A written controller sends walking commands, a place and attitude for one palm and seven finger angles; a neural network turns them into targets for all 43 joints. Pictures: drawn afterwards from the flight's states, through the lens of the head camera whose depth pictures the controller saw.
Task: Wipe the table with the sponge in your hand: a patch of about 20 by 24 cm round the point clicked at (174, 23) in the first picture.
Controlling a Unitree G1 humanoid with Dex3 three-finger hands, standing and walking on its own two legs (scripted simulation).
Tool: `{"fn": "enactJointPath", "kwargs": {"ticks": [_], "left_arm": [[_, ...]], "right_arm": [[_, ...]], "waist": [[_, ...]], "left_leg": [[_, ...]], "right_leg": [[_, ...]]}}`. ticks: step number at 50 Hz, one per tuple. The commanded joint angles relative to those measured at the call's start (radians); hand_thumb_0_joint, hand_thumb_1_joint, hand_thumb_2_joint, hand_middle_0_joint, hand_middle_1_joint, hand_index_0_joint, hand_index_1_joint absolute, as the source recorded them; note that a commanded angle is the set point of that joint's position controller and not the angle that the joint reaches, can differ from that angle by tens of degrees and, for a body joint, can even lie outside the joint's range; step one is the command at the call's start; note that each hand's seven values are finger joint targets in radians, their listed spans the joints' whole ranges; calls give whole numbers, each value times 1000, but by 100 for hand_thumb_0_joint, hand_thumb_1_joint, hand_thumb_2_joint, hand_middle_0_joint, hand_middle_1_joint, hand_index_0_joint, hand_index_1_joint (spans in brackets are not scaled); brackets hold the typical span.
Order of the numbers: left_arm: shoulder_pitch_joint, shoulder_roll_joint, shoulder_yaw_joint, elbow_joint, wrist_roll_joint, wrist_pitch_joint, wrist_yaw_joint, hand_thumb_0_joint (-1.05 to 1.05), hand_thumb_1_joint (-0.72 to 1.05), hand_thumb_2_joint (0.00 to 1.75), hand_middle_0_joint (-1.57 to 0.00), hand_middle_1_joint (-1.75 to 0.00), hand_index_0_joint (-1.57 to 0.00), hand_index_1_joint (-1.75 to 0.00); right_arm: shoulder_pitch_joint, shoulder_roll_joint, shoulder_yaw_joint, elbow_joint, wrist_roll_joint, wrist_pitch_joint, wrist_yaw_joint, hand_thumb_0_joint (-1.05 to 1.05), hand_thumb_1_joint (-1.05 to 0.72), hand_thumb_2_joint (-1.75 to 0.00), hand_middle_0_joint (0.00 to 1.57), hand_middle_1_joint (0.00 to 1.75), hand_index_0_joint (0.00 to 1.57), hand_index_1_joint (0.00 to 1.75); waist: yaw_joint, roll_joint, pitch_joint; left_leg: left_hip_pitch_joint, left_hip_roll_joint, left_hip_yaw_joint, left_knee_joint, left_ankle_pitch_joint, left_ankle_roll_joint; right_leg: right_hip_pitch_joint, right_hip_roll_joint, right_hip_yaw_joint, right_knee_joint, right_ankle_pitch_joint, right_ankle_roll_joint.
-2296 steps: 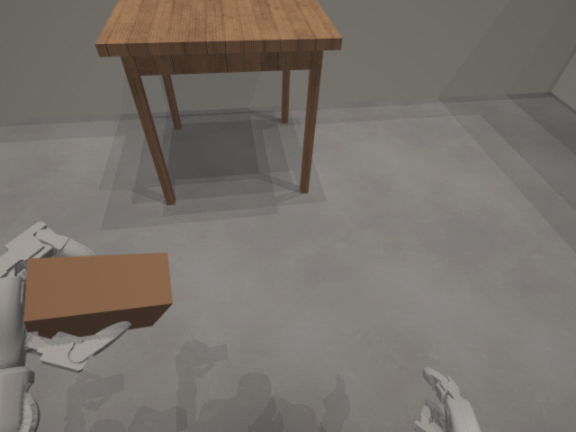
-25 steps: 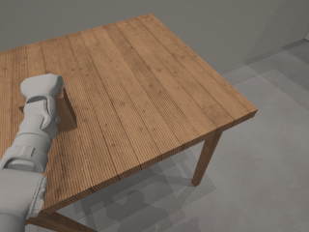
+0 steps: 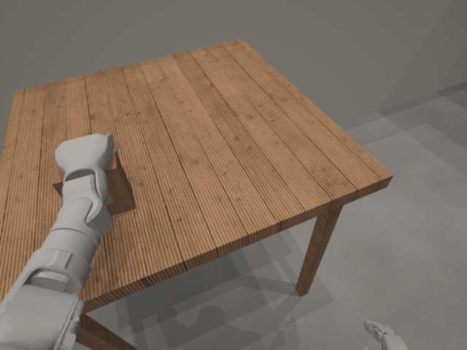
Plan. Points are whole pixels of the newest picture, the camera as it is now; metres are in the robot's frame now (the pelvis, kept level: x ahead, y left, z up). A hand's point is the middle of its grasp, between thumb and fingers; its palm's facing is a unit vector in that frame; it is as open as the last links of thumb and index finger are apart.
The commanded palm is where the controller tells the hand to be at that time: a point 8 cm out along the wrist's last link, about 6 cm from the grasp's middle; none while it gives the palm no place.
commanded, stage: wipe back along the middle lane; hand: left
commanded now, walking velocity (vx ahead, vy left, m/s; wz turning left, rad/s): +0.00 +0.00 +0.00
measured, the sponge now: (101, 194) +0.38 +0.29 +0.05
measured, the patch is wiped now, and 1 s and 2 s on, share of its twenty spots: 0.45 0.65 0.65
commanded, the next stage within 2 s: slide across to the third lane in 0.96 s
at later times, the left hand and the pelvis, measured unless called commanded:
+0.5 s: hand (100, 189) +0.36 +0.27 +0.10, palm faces +0.03 -0.02 -1.00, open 9.9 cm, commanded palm +0.31 +0.26 +0.14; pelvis +0.01 +0.01 +0.00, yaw +0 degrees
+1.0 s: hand (106, 210) +0.31 +0.24 +0.10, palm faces +0.07 -0.06 -1.00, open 9.9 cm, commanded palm +0.26 +0.23 +0.14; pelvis +0.00 +0.00 +0.00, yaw -1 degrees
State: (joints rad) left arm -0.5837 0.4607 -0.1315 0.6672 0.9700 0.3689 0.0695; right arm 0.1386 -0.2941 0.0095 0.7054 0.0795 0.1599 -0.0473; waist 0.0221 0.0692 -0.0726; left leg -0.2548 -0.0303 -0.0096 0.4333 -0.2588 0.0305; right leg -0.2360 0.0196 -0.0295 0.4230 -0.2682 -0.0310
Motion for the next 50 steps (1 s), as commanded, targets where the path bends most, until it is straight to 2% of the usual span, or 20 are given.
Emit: {"fn": "enactJointPath", "kwargs": {"ticks": [1,8,9,12,14,16,19,22,24,27,29,32,34,38,39,40,44,46,49,50], "left_arm": [[-240,178,36,-104,7,17,-17,0,10,130,-120,-160,-120,-160],[-170,143,15,-198,-13,36,-33,0,10,130,-120,-160,-120,-160],[-156,172,50,-218,-16,38,-34,0,10,130,-120,-160,-120,-160],[-65,97,2,-282,-32,50,-37,0,10,130,-120,-160,-120,-160],[-22,115,30,-333,-43,65,-39,0,10,130,-120,-160,-120,-160],[-17,84,1,-359,-46,84,-37,0,10,130,-120,-160,-120,-160],[52,76,8,-435,-55,117,-40,0,10,130,-120,-160,-120,-160],[74,47,-17,-479,-61,144,-37,0,10,130,-120,-160,-120,-160],[81,80,14,-501,-61,162,-38,0,10,130,-120,-160,-120,-160],[120,11,-40,-538,-65,178,-37,0,10,130,-120,-160,-120,-160],[171,44,-1,-580,-69,191,-33,0,10,130,-120,-160,-120,-160],[165,-26,-69,-613,-65,209,-34,0,10,130,-120,-160,-120,-160],[200,13,-32,-639,-61,225,-33,0,10,130,-120,-160,-120,-160],[180,-5,-62,-642,-52,251,-34,0,10,130,-120,-160,-120,-160],[198,44,-15,-655,-48,258,-31,0,10,130,-120,-160,-120,-160],[161,-14,-78,-674,-46,264,-35,0,10,130,-120,-160,-120,-160],[198,11,-57,-681,-41,276,-45,0,10,130,-120,-160,-120,-160],[207,-19,-83,-668,-45,277,-47,0,10,130,-120,-160,-120,-160],[246,22,-42,-697,-47,275,-51,0,10,130,-120,-160,-120,-160],[237,-7,-67,-717,-48,271,-50,0,10,130,-120,-160,-120,-160]], "right_arm": [[-86,-132,-35,-120,-4,-34,-7,0,-90,-90,20,30,20,30],[-114,-127,-32,-144,-3,-36,-5,0,-90,-90,20,30,20,30],[-122,-130,-33,-148,-4,-35,-3,0,-90,-90,20,30,20,30],[-131,-124,-35,-163,-2,-42,7,0,-90,-90,20,30,20,30],[-153,-126,-33,-174,-4,-41,13,0,-90,-90,20,30,20,30],[-154,-123,-34,-171,-1,-42,15,0,-90,-90,20,30,20,30],[-189,-122,-31,-189,1,-46,23,0,-90,-90,20,30,20,30],[-192,-116,-28,-189,2,-50,27,0,-90,-90,20,30,20,30],[-214,-120,-24,-193,0,-49,27,0,-90,-90,20,30,20,30],[-224,-109,-19,-195,3,-52,32,0,-90,-90,20,30,20,30],[-249,-108,-18,-209,0,-53,37,0,-90,-90,20,30,20,30],[-256,-99,-12,-209,2,-54,41,0,-90,-90,20,30,20,30],[-281,-102,-10,-217,1,-53,43,0,-90,-90,20,30,20,30],[-292,-94,0,-209,2,-51,39,0,-90,-90,20,30,20,30],[-306,-96,1,-214,0,-49,39,0,-90,-90,20,30,20,30],[-310,-88,6,-220,2,-51,39,0,-90,-90,20,30,20,30],[-325,-90,9,-220,1,-50,37,0,-90,-90,20,30,20,30],[-319,-83,12,-219,3,-55,37,0,-90,-90,20,30,20,30],[-332,-89,12,-224,-1,-56,37,0,-90,-90,20,30,20,30],[-327,-84,10,-228,0,-59,39,0,-90,-90,20,30,20,30]], "waist": [[-4,-96,-205],[5,-89,-225],[17,-78,-236],[19,-92,-239],[36,-87,-247],[22,-107,-220],[41,-89,-217],[36,-103,-205],[47,-108,-203],[39,-117,-200],[60,-106,-211],[44,-118,-192],[62,-108,-188],[51,-114,-156],[66,-107,-166],[52,-95,-167],[62,-90,-155],[57,-106,-147],[71,-93,-151],[65,-107,-170]], "left_leg": [[72,-6,4,-13,323,25],[82,-8,4,-5,347,26],[82,-3,-3,-10,362,25],[102,-3,-1,7,418,25],[102,0,-6,4,436,25],[104,0,-1,6,424,26],[116,5,-7,4,463,24],[120,5,-9,3,452,22],[117,6,-9,-2,439,22],[133,7,-6,3,456,17],[135,9,-9,3,462,17],[140,11,-9,2,449,14],[132,11,-10,-3,429,14],[123,7,-4,-11,381,13],[121,7,-9,-16,368,13],[124,4,0,-14,356,16],[122,4,-8,-22,327,16],[117,3,-4,-17,323,17],[112,1,-6,-22,307,17],[114,0,0,-14,317,19]], "right_leg": [[111,12,18,-17,368,-33],[140,11,22,-10,406,-33],[142,12,27,-11,407,-38],[152,12,19,4,461,-32],[165,13,24,4,472,-35],[154,14,16,8,467,-31],[158,14,20,10,477,-34],[152,15,9,15,460,-30],[157,15,19,12,457,-34],[151,14,10,21,459,-30],[162,17,23,21,461,-34],[146,15,8,26,443,-31],[151,18,24,24,430,-36],[146,15,19,24,404,-35],[152,20,37,20,386,-41],[150,12,24,21,377,-36],[143,20,42,15,344,-41],[147,15,29,21,345,-37],[158,20,52,15,344,-40],[169,14,40,23,357,-36]]}}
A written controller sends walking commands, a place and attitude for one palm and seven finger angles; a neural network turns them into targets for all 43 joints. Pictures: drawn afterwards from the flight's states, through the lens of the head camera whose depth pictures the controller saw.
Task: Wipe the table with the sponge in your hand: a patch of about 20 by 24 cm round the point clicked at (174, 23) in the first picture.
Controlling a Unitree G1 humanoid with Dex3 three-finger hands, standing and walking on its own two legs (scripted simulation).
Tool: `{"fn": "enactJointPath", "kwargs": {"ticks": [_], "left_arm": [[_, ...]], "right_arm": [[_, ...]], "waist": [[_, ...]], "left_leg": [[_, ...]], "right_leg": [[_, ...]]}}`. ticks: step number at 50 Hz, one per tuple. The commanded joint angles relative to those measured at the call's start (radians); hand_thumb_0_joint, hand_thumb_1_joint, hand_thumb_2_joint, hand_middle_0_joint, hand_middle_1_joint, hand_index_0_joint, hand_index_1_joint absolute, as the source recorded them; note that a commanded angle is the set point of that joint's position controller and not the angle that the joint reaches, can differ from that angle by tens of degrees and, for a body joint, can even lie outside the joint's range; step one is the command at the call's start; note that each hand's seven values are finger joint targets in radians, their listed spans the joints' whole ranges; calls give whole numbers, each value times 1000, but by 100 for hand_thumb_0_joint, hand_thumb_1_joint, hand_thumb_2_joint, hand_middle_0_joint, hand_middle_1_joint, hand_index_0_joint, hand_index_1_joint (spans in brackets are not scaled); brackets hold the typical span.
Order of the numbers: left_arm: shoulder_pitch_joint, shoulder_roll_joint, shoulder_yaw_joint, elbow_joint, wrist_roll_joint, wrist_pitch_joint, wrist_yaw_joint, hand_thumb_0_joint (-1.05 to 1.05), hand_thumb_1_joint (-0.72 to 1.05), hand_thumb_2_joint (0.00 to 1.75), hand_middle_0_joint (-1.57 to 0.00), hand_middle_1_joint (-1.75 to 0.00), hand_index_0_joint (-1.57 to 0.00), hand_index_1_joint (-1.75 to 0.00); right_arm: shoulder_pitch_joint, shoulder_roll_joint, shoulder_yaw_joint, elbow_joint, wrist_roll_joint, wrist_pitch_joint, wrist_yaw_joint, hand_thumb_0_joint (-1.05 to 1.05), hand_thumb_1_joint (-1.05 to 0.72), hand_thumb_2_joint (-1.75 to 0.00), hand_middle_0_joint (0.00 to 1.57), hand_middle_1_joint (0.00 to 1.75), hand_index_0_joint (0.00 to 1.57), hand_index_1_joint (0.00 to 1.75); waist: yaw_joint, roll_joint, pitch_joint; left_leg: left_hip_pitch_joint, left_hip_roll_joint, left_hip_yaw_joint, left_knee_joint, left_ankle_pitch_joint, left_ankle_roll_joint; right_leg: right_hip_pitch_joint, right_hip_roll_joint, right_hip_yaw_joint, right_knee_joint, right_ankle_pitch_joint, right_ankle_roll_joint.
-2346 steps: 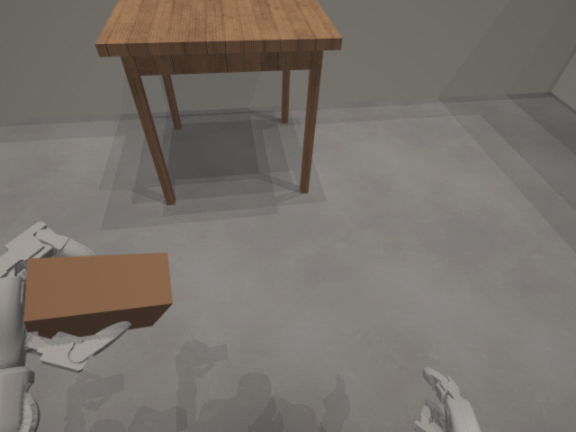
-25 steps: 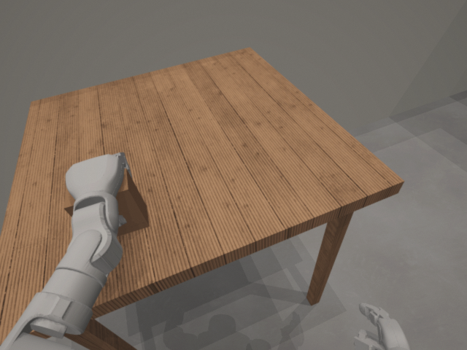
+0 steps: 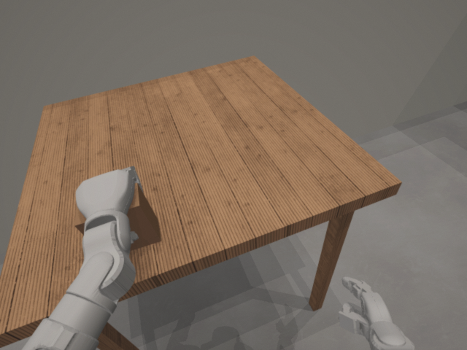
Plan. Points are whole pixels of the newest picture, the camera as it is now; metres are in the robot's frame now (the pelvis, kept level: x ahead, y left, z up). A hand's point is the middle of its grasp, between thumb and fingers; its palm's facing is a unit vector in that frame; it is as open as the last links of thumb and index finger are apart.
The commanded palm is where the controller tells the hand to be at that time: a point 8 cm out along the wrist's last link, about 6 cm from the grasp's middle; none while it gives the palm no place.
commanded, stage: slide across to the third lane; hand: left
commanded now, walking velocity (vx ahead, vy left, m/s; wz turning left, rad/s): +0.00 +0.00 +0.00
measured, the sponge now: (125, 227) +0.31 +0.25 +0.05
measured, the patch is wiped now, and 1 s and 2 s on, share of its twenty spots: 0.65 0.65 0.75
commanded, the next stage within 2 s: wipe forward along the third lane in 0.70 s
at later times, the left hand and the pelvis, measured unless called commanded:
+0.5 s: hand (141, 215) +0.30 +0.20 +0.10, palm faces +0.05 -0.09 -0.99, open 9.9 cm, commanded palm +0.28 +0.19 +0.16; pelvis -0.01 -0.01 +0.00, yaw +0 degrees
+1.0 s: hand (163, 201) +0.33 +0.17 +0.10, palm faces +0.02 -0.06 -1.00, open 9.9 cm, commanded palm +0.31 +0.18 +0.15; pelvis -0.02 -0.03 +0.00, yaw +0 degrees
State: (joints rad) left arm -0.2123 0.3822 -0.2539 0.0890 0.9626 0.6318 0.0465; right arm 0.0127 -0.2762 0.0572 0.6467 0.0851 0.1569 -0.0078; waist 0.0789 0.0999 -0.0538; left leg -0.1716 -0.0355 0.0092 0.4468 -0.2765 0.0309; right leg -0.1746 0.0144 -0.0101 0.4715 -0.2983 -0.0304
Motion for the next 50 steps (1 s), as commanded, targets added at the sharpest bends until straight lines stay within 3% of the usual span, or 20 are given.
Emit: {"fn": "enactJointPath", "kwargs": {"ticks": [1,4,7,9,10,14,15,17,19,22,24,26,29,37,39,41,44,47,49,50], "left_arm": [[-65,52,52,-126,-55,5,-26,0,10,130,-120,-160,-120,-160],[-38,109,106,-181,-57,-3,-22,0,10,130,-120,-160,-120,-160],[-136,50,32,-201,-52,10,-22,0,10,130,-120,-160,-120,-160],[-188,113,73,-203,-38,23,-20,0,10,130,-120,-160,-120,-160],[-261,77,29,-221,-31,22,-20,0,10,130,-120,-160,-120,-160],[-271,107,52,-228,-34,12,-22,0,10,130,-120,-160,-120,-160],[-298,77,22,-229,-37,6,-22,0,10,130,-120,-160,-120,-160],[-302,48,-3,-220,-43,-5,-27,0,10,130,-120,-160,-120,-160],[-335,82,19,-236,-31,-11,-23,0,10,130,-120,-160,-120,-160],[-361,33,-23,-193,-26,-14,-16,0,10,130,-120,-160,-120,-160],[-411,102,31,-178,-11,-4,-3,0,10,130,-120,-160,-120,-160],[-441,41,-13,-116,-8,3,11,0,10,130,-120,-160,-120,-160],[-457,67,16,-107,-10,15,21,0,10,130,-120,-160,-120,-160],[-508,-28,-74,-63,-19,30,20,0,10,130,-120,-160,-120,-160],[-538,36,-21,-50,-13,34,22,0,10,130,-120,-160,-120,-160],[-598,-7,-62,-3,-12,36,30,0,10,130,-120,-160,-120,-160],[-585,72,21,67,-5,44,38,0,10,130,-120,-160,-120,-160],[-657,31,-19,154,-5,37,42,0,10,130,-120,-160,-120,-160],[-656,102,47,177,3,26,42,0,10,130,-120,-160,-120,-160],[-671,77,20,190,8,19,41,0,10,130,-120,-160,-120,-160]], "right_arm": [[-202,-96,-38,-170,-3,-61,2,0,-90,-90,20,30,20,30],[-212,-107,-40,-171,-10,-61,6,0,-90,-90,20,30,20,30],[-211,-102,-44,-163,-7,-63,2,0,-90,-90,20,30,20,30],[-225,-108,-40,-158,-8,-63,-5,0,-90,-90,20,30,20,30],[-220,-101,-39,-160,-8,-69,-9,0,-90,-90,20,30,20,30],[-233,-100,-40,-156,-12,-80,-14,0,-90,-90,20,30,20,30],[-229,-92,-39,-153,-11,-86,-14,0,-90,-90,20,30,20,30],[-225,-90,-39,-143,-11,-86,-15,0,-90,-90,20,30,20,30],[-236,-91,-38,-149,-11,-90,-14,0,-90,-90,20,30,20,30],[-220,-88,-38,-130,-12,-91,-12,0,-90,-90,20,30,20,30],[-234,-92,-35,-128,-15,-86,-15,0,-90,-90,20,30,20,30],[-232,-81,-33,-117,-11,-91,-14,0,-90,-90,20,30,20,30],[-245,-85,-32,-117,-12,-84,-11,0,-90,-90,20,30,20,30],[-244,-79,-35,-111,-8,-82,5,0,-90,-90,20,30,20,30],[-255,-83,-33,-112,-8,-76,2,0,-90,-90,20,30,20,30],[-243,-78,-32,-100,-5,-79,-1,0,-90,-90,20,30,20,30],[-241,-89,-29,-91,-8,-68,-10,0,-90,-90,20,30,20,30],[-215,-89,-29,-71,-4,-72,-21,0,-90,-90,20,30,20,30],[-204,-97,-31,-74,-11,-70,-27,0,-90,-90,20,30,20,30],[-200,-95,-33,-74,-10,-70,-30,0,-90,-90,20,30,20,30]], "waist": [[13,-145,-172],[24,-143,-183],[-5,-153,-137],[0,-128,-130],[-8,-134,-155],[5,-123,-195],[-3,-129,-203],[-9,-123,-189],[-2,-117,-207],[-14,-122,-181],[-2,-132,-185],[-10,-151,-177],[4,-135,-195],[-16,-140,-212],[-8,-143,-207],[-24,-156,-194],[-5,-159,-193],[-32,-167,-173],[-16,-171,-210],[-26,-168,-220]], "left_leg": [[28,4,-17,-25,337,19],[25,6,-21,-29,342,18],[27,7,-16,-33,312,23],[26,6,-23,-46,276,24],[33,1,-16,-38,281,28],[56,-3,-21,-41,291,30],[56,-5,-14,-32,298,32],[62,-4,-16,-41,293,30],[68,-3,-25,-45,287,27],[67,-2,-18,-48,285,25],[59,-3,-18,-59,262,22],[53,-5,-9,-52,261,21],[55,-6,-10,-64,248,18],[59,-8,-1,-44,274,20],[44,-8,-4,-55,245,19],[43,-8,2,-51,231,19],[22,-8,0,-65,211,15],[7,-9,8,-62,180,14],[4,-12,4,-63,188,16],[3,-13,13,-54,196,16]], "right_leg": [[109,22,21,-26,398,-35],[125,26,46,-28,426,-39],[86,20,32,-42,383,-32],[72,26,54,-54,329,-38],[81,17,36,-49,331,-34],[106,22,56,-50,348,-38],[113,14,44,-46,363,-33],[106,16,38,-53,354,-33],[104,24,55,-53,333,-40],[89,18,34,-60,337,-36],[96,24,56,-70,304,-39],[88,18,36,-66,306,-36],[101,22,52,-74,291,-38],[102,13,38,-62,355,-33],[100,16,62,-73,313,-34],[81,12,40,-68,295,-30],[86,15,57,-80,272,-32],[58,9,43,-83,242,-25],[81,11,63,-85,258,-27],[86,5,58,-79,274,-24]]}}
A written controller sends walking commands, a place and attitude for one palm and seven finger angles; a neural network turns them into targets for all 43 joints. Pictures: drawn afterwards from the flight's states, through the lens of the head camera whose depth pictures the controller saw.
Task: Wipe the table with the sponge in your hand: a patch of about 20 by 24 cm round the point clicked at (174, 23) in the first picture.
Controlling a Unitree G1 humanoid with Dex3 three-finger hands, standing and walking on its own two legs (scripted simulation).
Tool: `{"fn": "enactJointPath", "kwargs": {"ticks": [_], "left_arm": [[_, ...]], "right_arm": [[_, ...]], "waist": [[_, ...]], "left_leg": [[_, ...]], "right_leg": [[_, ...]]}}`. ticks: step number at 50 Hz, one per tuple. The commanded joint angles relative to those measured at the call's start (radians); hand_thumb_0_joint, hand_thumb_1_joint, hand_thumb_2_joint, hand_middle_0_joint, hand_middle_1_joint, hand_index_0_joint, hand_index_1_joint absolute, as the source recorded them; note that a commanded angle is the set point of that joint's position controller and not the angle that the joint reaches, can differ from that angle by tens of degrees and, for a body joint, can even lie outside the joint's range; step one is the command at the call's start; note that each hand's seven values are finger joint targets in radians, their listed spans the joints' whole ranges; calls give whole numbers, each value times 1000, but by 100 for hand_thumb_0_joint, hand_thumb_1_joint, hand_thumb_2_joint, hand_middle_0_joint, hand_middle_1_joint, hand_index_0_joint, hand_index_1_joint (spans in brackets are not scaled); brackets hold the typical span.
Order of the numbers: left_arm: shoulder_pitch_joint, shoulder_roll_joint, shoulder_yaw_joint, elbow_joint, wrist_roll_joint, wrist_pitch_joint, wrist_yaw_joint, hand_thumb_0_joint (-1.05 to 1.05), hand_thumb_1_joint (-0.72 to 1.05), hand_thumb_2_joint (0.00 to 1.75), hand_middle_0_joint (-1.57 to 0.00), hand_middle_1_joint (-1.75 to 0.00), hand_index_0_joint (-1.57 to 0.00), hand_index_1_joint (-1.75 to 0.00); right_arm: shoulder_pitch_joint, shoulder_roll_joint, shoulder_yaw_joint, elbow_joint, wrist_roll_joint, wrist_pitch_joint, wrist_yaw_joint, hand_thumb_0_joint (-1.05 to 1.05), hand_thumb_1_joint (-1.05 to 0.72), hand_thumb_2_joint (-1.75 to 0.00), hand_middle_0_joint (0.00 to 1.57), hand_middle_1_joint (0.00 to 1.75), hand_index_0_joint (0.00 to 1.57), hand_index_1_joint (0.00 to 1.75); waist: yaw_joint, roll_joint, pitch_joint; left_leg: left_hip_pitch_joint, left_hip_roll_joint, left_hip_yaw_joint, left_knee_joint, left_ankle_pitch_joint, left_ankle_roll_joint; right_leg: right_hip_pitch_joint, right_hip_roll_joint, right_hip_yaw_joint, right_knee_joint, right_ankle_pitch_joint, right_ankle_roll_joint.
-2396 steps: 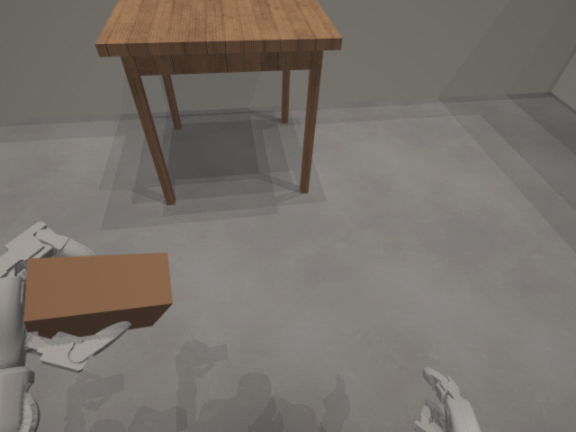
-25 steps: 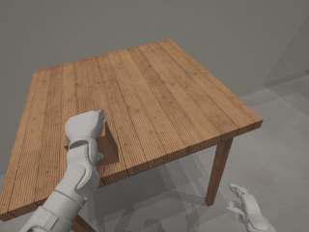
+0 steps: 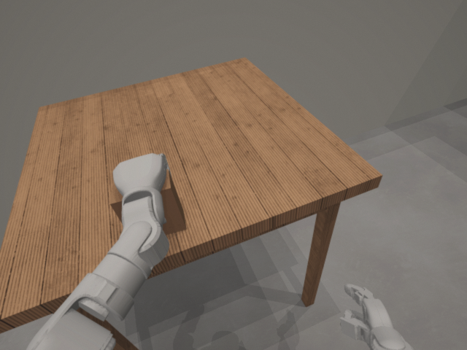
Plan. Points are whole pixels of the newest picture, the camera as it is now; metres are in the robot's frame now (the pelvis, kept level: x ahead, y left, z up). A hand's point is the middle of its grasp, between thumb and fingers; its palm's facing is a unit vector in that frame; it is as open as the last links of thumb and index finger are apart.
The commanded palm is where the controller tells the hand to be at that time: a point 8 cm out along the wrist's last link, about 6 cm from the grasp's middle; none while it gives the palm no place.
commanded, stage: wipe forward along the third lane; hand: left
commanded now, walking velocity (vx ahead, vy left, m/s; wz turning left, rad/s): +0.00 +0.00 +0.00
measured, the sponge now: (154, 213) +0.35 +0.20 +0.05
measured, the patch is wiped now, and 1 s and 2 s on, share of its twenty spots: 0.65 0.75 0.85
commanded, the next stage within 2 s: wipe back along the third lane in 1.42 s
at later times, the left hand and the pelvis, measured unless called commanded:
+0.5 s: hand (151, 176) +0.41 +0.21 +0.10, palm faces -0.04 -0.03 -1.00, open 9.9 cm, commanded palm +0.39 +0.22 +0.14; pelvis +0.00 -0.01 +0.00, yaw +0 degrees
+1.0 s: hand (146, 160) +0.45 +0.24 +0.10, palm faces -0.07 -0.02 -1.00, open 9.9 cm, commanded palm +0.44 +0.25 +0.14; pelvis +0.01 +0.00 +0.00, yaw +0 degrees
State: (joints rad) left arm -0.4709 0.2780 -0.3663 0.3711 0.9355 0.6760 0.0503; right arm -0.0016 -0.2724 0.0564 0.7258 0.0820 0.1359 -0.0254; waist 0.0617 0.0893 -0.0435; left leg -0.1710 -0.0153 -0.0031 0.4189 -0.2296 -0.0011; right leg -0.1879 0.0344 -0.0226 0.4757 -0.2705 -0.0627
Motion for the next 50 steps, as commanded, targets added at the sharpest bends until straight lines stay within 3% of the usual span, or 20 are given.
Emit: {"fn": "enactJointPath", "kwargs": {"ticks": [1,2,4,8,9,13,14,18,19,22,24,25,27,29,32,35,38,44,46,50], "left_arm": [[-400,157,121,-65,29,-30,36,0,10,130,-120,-160,-120,-160],[-397,139,106,-49,24,-34,32,0,10,130,-120,-160,-120,-160],[-396,212,168,-20,26,-46,30,0,10,130,-120,-160,-120,-160],[-437,196,145,74,30,-73,23,0,10,130,-120,-160,-120,-160],[-428,242,186,91,35,-79,21,0,10,130,-120,-160,-120,-160],[-437,210,158,164,40,-111,18,0,10,130,-120,-160,-120,-160],[-442,245,190,170,44,-121,17,0,10,130,-120,-160,-120,-160],[-452,230,179,207,38,-156,27,0,10,130,-120,-160,-120,-160],[-456,273,217,212,38,-164,28,0,10,130,-120,-160,-120,-160],[-492,248,193,260,35,-183,37,0,10,130,-120,-160,-120,-160],[-497,291,229,259,40,-195,44,0,10,130,-120,-160,-120,-160],[-520,288,220,279,43,-203,52,0,10,130,-120,-160,-120,-160],[-524,279,212,312,44,-212,55,0,10,130,-120,-160,-120,-160],[-560,328,248,329,50,-222,61,0,10,130,-120,-160,-120,-160],[-601,311,223,378,51,-234,68,0,10,130,-120,-160,-120,-160],[-655,369,254,433,63,-253,72,0,10,130,-120,-160,-120,-160],[-695,345,228,477,76,-267,75,0,10,130,-120,-160,-120,-160],[-733,382,265,507,76,-298,85,0,10,130,-120,-160,-120,-160],[-748,374,253,529,72,-303,90,0,10,130,-120,-160,-120,-160],[-747,409,274,568,82,-308,96,0,10,130,-120,-160,-120,-160]], "right_arm": [[-176,-97,-35,-151,-6,-49,-14,0,-90,-90,20,30,20,30],[-167,-99,-34,-151,-5,-47,-12,0,-90,-90,20,30,20,30],[-154,-108,-36,-151,-9,-42,-17,0,-90,-90,20,30,20,30],[-111,-114,-42,-137,-7,-42,-27,0,-90,-90,20,30,20,30],[-108,-120,-42,-139,-9,-40,-29,0,-90,-90,20,30,20,30],[-66,-122,-51,-127,-6,-39,-32,0,-90,-90,20,30,20,30],[-61,-126,-52,-130,-9,-38,-32,0,-90,-90,20,30,20,30],[-23,-127,-60,-125,-9,-38,-33,0,-90,-90,20,30,20,30],[-23,-129,-61,-126,-10,-37,-34,0,-90,-90,20,30,20,30],[4,-130,-63,-116,-9,-40,-34,0,-90,-90,20,30,20,30],[7,-132,-67,-118,-10,-39,-34,0,-90,-90,20,30,20,30],[19,-131,-68,-111,-10,-40,-35,0,-90,-90,20,30,20,30],[30,-132,-68,-106,-9,-41,-35,0,-90,-90,20,30,20,30],[37,-134,-71,-99,-12,-40,-36,0,-90,-90,20,30,20,30],[59,-133,-68,-90,-10,-42,-36,0,-90,-90,20,30,20,30],[80,-137,-69,-79,-12,-42,-39,0,-90,-90,20,30,20,30],[99,-134,-69,-72,-12,-44,-37,0,-90,-90,20,30,20,30],[136,-142,-79,-65,-19,-44,-29,0,-90,-90,20,30,20,30],[153,-143,-79,-60,-17,-45,-29,0,-90,-90,20,30,20,30],[176,-148,-83,-49,-19,-46,-24,0,-90,-90,20,30,20,30]], "waist": [[-10,-158,-227],[-15,-157,-220],[-6,-154,-238],[-31,-175,-203],[-21,-182,-209],[-38,-175,-206],[-29,-182,-228],[-43,-171,-229],[-34,-179,-239],[-58,-191,-204],[-42,-163,-239],[-57,-176,-236],[-64,-191,-207],[-60,-173,-231],[-77,-173,-224],[-82,-165,-242],[-95,-135,-225],[-95,-146,-311],[-113,-169,-289],[-110,-152,-298]], "left_leg": [[0,-33,26,-22,155,48],[-5,-34,27,-22,152,47],[-19,-32,21,-27,141,47],[-44,-32,28,-17,125,49],[-53,-31,23,-23,119,49],[-67,-33,30,-8,126,49],[-71,-31,25,-12,124,48],[-90,-34,33,4,125,51],[-94,-32,27,-5,122,50],[-111,-31,30,4,112,52],[-109,-32,24,-4,124,50],[-108,-32,29,5,119,54],[-125,-32,29,4,101,54],[-129,-31,28,2,101,53],[-137,-31,28,7,94,54],[-148,-30,25,6,83,55],[-150,-29,23,8,74,54],[-152,-27,22,22,136,55],[-160,-25,26,26,121,59],[-167,-26,28,27,145,60]], "right_leg": [[94,-15,65,-79,260,9],[92,-16,65,-82,268,10],[101,-13,83,-90,251,10],[72,-18,73,-90,253,18],[73,-16,87,-99,239,17],[63,-18,77,-88,272,21],[68,-16,84,-91,265,19],[71,-19,80,-84,297,24],[74,-17,88,-91,283,22],[52,-19,75,-86,286,29],[65,-16,77,-85,289,23],[61,-18,74,-83,287,29],[43,-18,75,-90,268,31],[49,-19,85,-94,264,31],[38,-20,74,-87,258,34],[35,-21,75,-86,228,36],[3,-19,67,-89,208,32],[46,-19,67,-72,324,31],[37,-19,65,-71,313,39],[42,-18,62,-63,342,36]]}}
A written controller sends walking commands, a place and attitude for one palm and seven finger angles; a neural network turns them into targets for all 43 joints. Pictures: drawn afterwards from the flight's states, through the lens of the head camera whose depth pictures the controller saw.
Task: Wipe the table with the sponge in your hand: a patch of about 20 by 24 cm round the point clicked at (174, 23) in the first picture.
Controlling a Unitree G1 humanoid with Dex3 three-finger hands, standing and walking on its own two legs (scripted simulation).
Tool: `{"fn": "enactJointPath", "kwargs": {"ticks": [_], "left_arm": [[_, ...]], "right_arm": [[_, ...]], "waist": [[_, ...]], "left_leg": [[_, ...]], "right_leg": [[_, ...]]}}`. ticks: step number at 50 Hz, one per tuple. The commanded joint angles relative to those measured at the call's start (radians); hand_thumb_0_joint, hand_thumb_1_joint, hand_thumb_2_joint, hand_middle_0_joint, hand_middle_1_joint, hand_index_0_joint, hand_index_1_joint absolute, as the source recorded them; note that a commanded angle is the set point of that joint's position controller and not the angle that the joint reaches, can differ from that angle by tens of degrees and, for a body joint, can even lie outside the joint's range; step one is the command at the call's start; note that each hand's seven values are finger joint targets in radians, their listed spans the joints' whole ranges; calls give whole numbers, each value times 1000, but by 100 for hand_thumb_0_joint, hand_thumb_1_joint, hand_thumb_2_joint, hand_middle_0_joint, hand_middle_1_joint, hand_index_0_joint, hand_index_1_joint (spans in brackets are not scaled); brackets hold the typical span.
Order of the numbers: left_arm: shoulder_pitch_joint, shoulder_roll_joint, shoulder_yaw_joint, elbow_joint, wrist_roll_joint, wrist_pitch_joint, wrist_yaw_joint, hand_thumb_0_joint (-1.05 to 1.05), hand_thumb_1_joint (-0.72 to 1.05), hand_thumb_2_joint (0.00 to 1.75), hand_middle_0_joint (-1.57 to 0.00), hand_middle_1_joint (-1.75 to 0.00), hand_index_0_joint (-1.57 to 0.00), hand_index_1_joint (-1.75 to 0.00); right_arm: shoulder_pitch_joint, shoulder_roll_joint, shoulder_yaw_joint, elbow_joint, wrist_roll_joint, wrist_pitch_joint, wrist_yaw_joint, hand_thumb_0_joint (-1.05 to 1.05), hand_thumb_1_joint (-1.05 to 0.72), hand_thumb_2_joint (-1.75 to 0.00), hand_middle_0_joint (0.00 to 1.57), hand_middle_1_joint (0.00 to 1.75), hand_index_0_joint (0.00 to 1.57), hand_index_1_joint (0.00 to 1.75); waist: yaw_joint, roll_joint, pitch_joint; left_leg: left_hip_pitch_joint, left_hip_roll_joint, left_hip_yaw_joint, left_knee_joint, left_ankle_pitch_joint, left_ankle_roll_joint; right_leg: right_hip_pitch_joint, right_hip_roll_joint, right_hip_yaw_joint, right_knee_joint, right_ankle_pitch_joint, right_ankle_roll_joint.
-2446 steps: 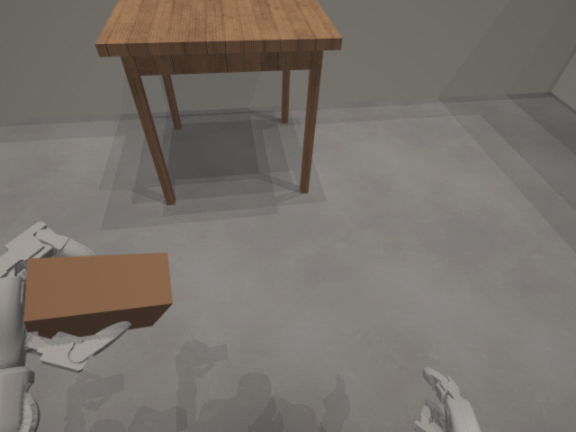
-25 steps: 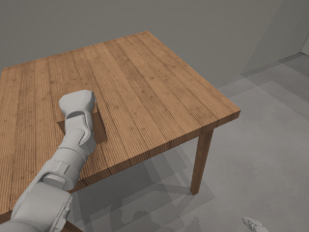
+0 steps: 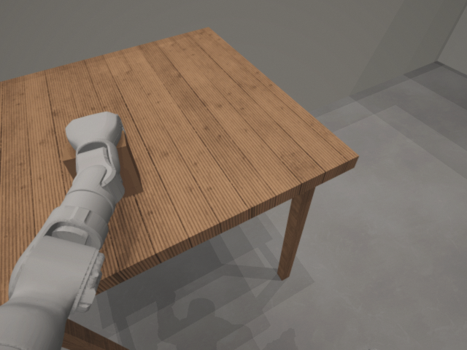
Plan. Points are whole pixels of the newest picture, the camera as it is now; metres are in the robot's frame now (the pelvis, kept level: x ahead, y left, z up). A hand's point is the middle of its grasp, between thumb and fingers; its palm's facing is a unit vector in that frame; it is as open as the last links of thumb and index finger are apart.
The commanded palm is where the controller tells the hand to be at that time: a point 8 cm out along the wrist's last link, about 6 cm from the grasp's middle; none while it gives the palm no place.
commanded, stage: wipe forward along the third lane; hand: left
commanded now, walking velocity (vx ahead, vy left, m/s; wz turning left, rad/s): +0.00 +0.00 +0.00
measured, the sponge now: (109, 176) +0.43 +0.25 +0.05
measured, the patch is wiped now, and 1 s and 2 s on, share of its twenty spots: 0.75 0.85 0.85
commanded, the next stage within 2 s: wipe back along the third lane in 0.42 s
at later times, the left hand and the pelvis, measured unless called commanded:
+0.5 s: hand (98, 137) +0.49 +0.27 +0.10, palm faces -0.09 +0.00 -1.00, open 9.9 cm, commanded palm +0.48 +0.27 +0.14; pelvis +0.01 +0.03 +0.00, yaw +0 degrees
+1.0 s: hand (99, 147) +0.46 +0.26 +0.10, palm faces +0.00 -0.01 -1.00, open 9.9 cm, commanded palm +0.43 +0.25 +0.14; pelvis +0.03 +0.04 +0.00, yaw +0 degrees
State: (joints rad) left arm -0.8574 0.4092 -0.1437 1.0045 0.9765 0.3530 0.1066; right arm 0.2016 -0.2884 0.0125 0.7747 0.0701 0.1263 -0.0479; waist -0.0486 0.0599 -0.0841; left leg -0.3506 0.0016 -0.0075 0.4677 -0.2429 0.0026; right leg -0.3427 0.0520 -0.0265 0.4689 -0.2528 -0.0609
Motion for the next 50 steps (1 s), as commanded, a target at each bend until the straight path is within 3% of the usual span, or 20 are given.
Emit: {"fn": "enactJointPath", "kwargs": {"ticks": [1,7,9,11,13,14,15,19,21,23,24,25,30,33,35,37,39,41,44,50], "left_arm": [[-378,274,43,-62,46,15,39,0,10,130,-120,-160,-120,-160],[-396,242,26,-39,54,11,42,0,10,130,-120,-160,-120,-160],[-444,281,46,-22,40,17,44,0,10,130,-120,-160,-120,-160],[-432,258,36,-8,49,11,48,0,10,130,-120,-160,-120,-160],[-469,301,59,-14,60,4,55,0,10,130,-120,-160,-120,-160],[-474,333,74,22,53,17,55,0,10,130,-120,-160,-120,-160],[-480,289,41,15,67,13,55,0,10,130,-120,-160,-120,-160],[-556,301,37,46,77,18,53,0,10,130,-120,-160,-120,-160],[-575,299,35,64,86,16,58,0,10,130,-120,-160,-120,-160],[-573,258,11,71,81,14,55,0,10,130,-120,-160,-120,-160],[-582,297,46,79,75,10,54,0,10,130,-120,-160,-120,-160],[-584,283,28,84,82,7,54,0,10,130,-120,-160,-120,-160],[-494,205,20,49,57,-18,52,0,10,130,-120,-160,-120,-160],[-397,134,1,17,23,-19,61,0,10,130,-120,-160,-120,-160],[-370,142,15,0,11,-14,64,0,10,130,-120,-160,-120,-160],[-327,91,-9,-34,-5,5,68,0,10,130,-120,-160,-120,-160],[-309,100,-5,-78,-8,31,64,0,10,130,-120,-160,-120,-160],[-322,34,-66,-98,-8,63,61,0,10,130,-120,-160,-120,-160],[-259,41,-45,-160,-12,102,49,0,10,130,-120,-160,-120,-160],[-213,-1,-84,-267,-24,165,18,0,10,130,-120,-160,-120,-160]], "right_arm": [[-23,-134,-38,-96,-7,-35,-1,0,-90,-90,20,30,20,30],[5,-136,-48,-90,-11,-32,11,0,-90,-90,20,30,20,30],[-2,-144,-48,-87,-11,-34,14,0,-90,-90,20,30,20,30],[26,-140,-50,-79,-11,-34,12,0,-90,-90,20,30,20,30],[38,-146,-50,-72,-16,-35,12,0,-90,-90,20,30,20,30],[21,-155,-50,-76,-15,-35,17,0,-90,-90,20,30,20,30],[48,-145,-48,-68,-14,-32,16,0,-90,-90,20,30,20,30],[54,-151,-52,-63,-18,-35,19,0,-90,-90,20,30,20,30],[82,-148,-52,-55,-21,-37,18,0,-90,-90,20,30,20,30],[90,-144,-54,-57,-23,-38,21,0,-90,-90,20,30,20,30],[88,-150,-58,-54,-25,-40,22,0,-90,-90,20,30,20,30],[102,-147,-57,-53,-25,-39,21,0,-90,-90,20,30,20,30],[110,-137,-68,-66,-31,-37,32,0,-90,-90,20,30,20,30],[92,-129,-72,-79,-28,-33,42,0,-90,-90,20,30,20,30],[79,-132,-71,-75,-24,-28,44,0,-90,-90,20,30,20,30],[57,-128,-72,-81,-21,-24,51,0,-90,-90,20,30,20,30],[22,-130,-67,-87,-14,-16,53,0,-90,-90,20,30,20,30],[-1,-123,-63,-87,-10,-8,57,0,-90,-90,20,30,20,30],[-46,-125,-60,-102,-10,0,58,0,-90,-90,20,30,20,30],[-117,-120,-48,-139,-3,20,49,0,-90,-90,20,30,20,30]], "waist": [[-8,-115,-247],[-14,-90,-275],[-3,-79,-288],[-24,-105,-273],[-30,-101,-292],[-4,-74,-299],[-38,-88,-273],[-39,-38,-285],[-58,-59,-297],[-60,-41,-307],[-48,-51,-336],[-62,-37,-337],[-34,-52,-398],[-15,-71,-371],[-9,-76,-352],[2,-78,-329],[18,-40,-318],[2,-29,-264],[37,-27,-291],[36,-98,-296]], "left_leg": [[12,-42,30,-21,158,55],[37,-37,27,-10,206,55],[25,-42,17,-15,215,48],[34,-34,19,-11,214,54],[32,-33,22,-5,222,55],[14,-44,10,-7,244,45],[27,-32,13,-7,222,52],[44,-29,-1,-2,249,46],[51,-22,0,6,243,49],[61,-20,-2,14,261,46],[68,-19,-11,16,293,43],[74,-16,-6,22,282,46],[123,-5,-12,41,385,42],[114,-10,0,38,383,45],[119,-7,-5,29,403,43],[127,-8,0,22,410,45],[139,-7,-4,7,428,41],[154,-7,-9,3,411,40],[175,-8,-14,-8,439,38],[191,-15,-5,-11,434,42]], "right_leg": [[182,-34,60,-57,318,34],[167,-26,47,-47,357,25],[167,-26,39,-50,358,19],[149,-21,37,-41,345,26],[154,-23,41,-39,364,26],[157,-22,36,-39,377,14],[129,-17,34,-30,338,22],[83,-13,27,-35,318,12],[73,-9,24,-24,303,18],[59,-7,18,-18,310,16],[68,-6,19,-19,329,11],[56,-4,21,-10,313,16],[80,3,10,4,381,12],[106,4,9,-9,405,14],[112,3,6,-4,414,11],[120,4,1,-14,420,9],[127,2,2,-20,420,1],[93,6,-6,-23,380,1],[122,6,-5,-27,389,-9],[166,-3,-7,-19,421,-2]]}}
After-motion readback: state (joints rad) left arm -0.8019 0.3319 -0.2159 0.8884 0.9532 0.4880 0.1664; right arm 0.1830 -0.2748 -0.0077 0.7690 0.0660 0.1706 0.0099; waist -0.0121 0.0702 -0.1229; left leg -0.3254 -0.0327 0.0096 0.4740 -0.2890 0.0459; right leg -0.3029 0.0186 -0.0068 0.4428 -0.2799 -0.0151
